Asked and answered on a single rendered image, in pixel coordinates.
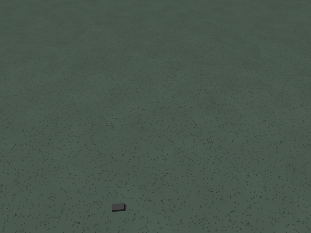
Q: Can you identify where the small box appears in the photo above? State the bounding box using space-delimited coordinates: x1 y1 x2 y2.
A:
112 203 125 212

